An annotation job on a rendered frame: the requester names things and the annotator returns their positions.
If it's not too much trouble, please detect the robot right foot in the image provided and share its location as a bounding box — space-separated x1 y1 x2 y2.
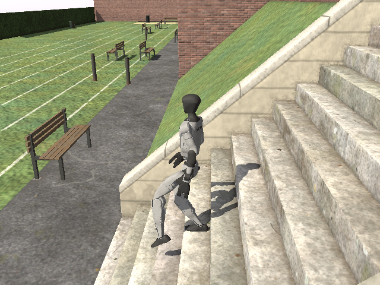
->
185 224 208 232

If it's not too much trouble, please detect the right robot shin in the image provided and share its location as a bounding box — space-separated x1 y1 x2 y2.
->
174 199 202 227

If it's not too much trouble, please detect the robot right hand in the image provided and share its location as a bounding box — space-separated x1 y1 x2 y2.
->
169 152 184 168

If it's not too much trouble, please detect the left robot upper arm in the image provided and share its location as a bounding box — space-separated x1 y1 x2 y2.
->
179 122 198 156

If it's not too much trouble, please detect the right robot upper arm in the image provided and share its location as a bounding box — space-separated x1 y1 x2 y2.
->
198 116 204 144

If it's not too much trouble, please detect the robot left hand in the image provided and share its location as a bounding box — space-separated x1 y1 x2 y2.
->
177 181 190 199

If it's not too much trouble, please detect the robot left forearm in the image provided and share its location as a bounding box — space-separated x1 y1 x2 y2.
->
183 150 197 183

